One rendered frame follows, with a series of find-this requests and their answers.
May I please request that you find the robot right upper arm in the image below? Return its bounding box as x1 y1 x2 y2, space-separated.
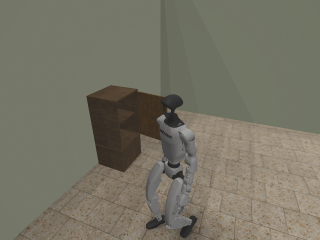
156 114 166 125

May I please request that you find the left robot hand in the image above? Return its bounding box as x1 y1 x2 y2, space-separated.
172 193 189 215

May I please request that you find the left robot forearm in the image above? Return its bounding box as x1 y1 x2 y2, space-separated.
181 158 197 195

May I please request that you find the robot right shin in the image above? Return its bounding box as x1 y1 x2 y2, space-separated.
145 199 162 221

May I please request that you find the robot left upper arm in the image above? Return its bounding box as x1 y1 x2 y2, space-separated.
178 127 197 166

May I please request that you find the robot left shin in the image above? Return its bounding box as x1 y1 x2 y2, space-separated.
166 213 193 230

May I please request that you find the robot shin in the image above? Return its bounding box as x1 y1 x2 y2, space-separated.
145 199 162 221
166 213 193 230

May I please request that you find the cupboard door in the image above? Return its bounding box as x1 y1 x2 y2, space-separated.
137 91 167 141

